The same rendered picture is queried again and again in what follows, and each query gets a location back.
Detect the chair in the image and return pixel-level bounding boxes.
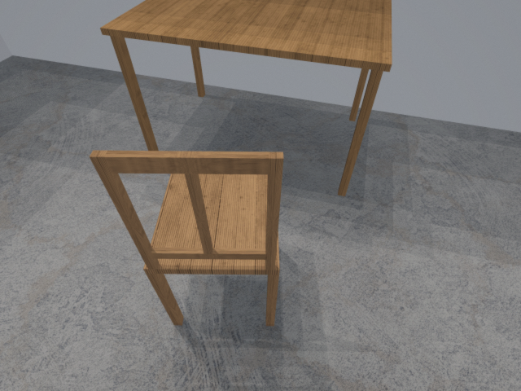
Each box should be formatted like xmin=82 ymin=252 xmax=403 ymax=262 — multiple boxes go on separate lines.
xmin=90 ymin=150 xmax=283 ymax=326

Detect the table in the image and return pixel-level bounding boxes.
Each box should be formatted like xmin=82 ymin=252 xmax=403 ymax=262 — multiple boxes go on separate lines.
xmin=100 ymin=0 xmax=392 ymax=196

